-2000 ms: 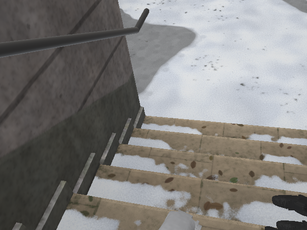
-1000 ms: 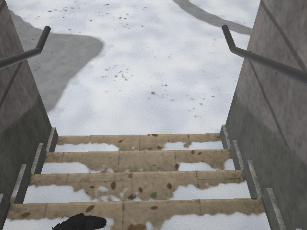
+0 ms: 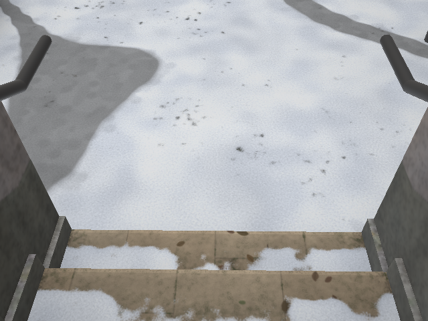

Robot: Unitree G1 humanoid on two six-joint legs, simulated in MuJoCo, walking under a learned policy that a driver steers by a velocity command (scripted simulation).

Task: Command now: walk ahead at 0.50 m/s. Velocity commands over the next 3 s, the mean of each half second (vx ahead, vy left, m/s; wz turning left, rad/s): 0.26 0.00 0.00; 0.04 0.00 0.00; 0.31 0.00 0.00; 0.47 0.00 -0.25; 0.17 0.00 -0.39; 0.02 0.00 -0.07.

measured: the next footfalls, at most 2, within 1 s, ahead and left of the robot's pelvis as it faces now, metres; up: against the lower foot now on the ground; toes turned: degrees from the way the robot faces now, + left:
right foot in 0.06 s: +0.16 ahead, -0.13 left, -0.15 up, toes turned -5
left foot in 0.40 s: +0.25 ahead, +0.07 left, -0.15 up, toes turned +1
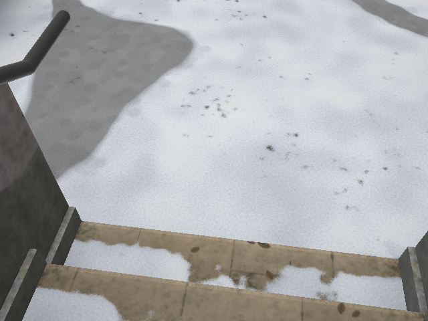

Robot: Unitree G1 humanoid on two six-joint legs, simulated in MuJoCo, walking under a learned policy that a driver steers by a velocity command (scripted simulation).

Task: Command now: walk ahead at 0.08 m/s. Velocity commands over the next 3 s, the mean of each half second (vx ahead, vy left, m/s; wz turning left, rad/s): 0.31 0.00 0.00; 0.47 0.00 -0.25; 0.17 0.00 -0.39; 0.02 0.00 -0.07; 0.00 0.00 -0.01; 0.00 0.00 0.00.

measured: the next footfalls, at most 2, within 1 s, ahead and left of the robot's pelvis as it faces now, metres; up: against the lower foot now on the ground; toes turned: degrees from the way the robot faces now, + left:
left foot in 0.36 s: +0.19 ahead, +0.21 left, -0.06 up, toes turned +11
left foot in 0.78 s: +0.32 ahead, +0.25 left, -0.16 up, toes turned +9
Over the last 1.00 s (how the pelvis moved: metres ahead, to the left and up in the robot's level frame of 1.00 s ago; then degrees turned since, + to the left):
0.19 -0.05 -0.08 -2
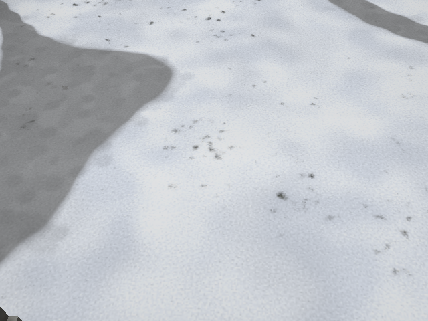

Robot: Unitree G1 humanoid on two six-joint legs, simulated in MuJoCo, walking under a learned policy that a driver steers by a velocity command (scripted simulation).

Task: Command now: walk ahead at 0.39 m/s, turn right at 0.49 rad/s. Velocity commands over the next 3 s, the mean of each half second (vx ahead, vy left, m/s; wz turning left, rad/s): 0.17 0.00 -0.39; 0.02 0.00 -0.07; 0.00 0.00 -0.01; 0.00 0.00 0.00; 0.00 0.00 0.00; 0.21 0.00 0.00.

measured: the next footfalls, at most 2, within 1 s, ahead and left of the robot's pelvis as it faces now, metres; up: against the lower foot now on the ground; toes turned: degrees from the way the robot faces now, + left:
left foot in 0.26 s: +0.19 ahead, +0.13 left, +0.00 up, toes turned -13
right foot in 0.72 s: +0.37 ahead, -0.15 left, -0.15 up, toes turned -16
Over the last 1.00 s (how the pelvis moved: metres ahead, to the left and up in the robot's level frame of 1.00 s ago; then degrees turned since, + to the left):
0.50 0.08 -0.33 -7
